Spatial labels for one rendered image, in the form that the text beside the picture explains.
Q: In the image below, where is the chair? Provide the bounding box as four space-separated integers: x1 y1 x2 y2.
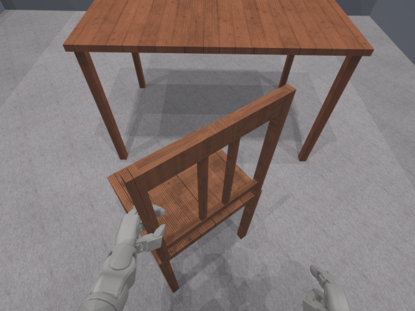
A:
107 84 296 293

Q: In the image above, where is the robot left forearm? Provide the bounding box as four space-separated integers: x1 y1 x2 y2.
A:
77 244 137 311

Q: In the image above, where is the right robot hand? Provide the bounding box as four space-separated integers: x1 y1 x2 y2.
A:
302 265 351 311

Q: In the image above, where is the table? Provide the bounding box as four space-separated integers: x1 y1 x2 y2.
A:
63 0 374 161

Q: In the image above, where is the left robot hand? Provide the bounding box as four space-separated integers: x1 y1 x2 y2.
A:
114 203 165 254

